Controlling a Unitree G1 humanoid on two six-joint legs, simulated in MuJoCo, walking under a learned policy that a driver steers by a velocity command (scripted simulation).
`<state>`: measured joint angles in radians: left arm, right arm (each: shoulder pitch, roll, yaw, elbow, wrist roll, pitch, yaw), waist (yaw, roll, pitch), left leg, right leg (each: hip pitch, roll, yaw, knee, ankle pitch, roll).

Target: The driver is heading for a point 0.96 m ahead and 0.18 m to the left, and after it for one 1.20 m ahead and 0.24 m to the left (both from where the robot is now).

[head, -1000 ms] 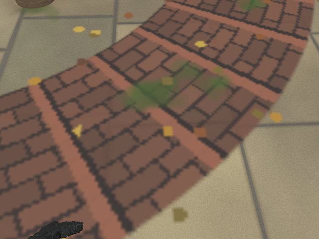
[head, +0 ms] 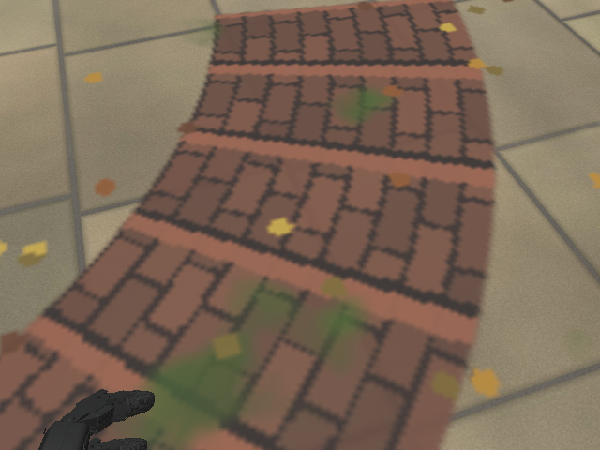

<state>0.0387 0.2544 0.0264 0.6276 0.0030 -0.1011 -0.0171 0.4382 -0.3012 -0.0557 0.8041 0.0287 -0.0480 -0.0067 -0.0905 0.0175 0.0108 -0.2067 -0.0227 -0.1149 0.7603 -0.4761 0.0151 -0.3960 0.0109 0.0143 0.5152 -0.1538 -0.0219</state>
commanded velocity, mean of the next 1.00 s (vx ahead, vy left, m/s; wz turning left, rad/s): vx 0.37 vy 0.00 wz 0.28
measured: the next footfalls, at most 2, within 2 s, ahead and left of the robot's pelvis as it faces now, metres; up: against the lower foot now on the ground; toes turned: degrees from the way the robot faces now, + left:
left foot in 0.44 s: +0.36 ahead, +0.19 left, +0.00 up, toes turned +18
right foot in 0.92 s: +0.60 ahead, +0.07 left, +0.00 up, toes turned +19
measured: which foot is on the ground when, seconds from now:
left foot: up 0.00-0.42, down 0.44-0.92, up 0.94-1.00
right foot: down 0.00-0.46, up 0.48-0.90, down 0.92-1.00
